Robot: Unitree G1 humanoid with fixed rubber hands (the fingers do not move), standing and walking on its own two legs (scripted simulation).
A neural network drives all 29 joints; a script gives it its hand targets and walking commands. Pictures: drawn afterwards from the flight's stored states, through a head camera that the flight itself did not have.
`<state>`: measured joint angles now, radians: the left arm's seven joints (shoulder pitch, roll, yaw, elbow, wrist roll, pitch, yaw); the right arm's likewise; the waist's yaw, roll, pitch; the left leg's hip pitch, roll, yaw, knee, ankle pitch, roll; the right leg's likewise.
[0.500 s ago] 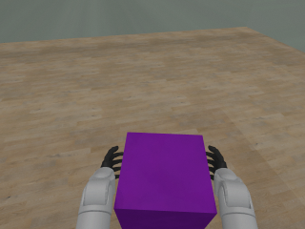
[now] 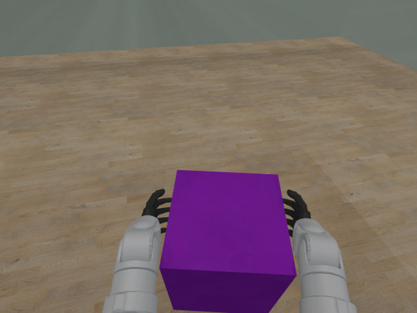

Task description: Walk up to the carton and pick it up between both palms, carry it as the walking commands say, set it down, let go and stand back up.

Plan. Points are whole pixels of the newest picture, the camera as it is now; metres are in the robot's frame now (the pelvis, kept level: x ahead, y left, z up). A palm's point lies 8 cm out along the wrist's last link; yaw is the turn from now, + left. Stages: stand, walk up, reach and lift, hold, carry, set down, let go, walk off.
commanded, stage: hold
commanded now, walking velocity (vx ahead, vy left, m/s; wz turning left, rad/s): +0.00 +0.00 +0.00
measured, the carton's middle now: (223, 244) +0.28 +0.00 -0.02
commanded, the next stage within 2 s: carry in 0.26 s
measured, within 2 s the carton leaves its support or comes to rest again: neither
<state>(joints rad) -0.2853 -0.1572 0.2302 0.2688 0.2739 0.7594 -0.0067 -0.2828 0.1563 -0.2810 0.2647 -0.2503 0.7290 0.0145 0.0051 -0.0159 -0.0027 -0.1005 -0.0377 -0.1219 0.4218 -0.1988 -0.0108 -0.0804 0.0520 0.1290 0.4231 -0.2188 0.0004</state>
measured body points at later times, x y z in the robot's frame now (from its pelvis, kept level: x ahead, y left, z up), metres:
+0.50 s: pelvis +0.05 +0.02 -0.02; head +0.00 +0.03 +0.43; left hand +0.34 +0.18 +0.06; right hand +0.35 -0.13 +0.07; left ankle +0.03 +0.12 -0.74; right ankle +0.02 -0.13 -0.74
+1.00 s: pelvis +0.34 +0.02 -0.01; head +0.27 +0.02 +0.43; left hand +0.56 +0.19 +0.06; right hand +0.59 -0.12 +0.08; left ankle +0.22 +0.11 -0.65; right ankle +0.34 -0.08 -0.74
